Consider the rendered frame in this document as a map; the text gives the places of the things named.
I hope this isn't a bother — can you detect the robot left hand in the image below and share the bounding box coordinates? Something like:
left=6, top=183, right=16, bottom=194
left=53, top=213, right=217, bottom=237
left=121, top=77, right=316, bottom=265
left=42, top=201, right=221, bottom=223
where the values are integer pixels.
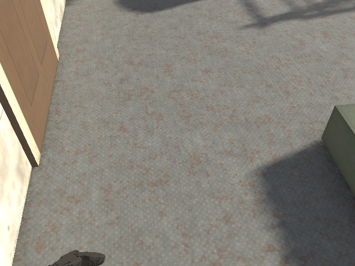
left=49, top=250, right=105, bottom=266

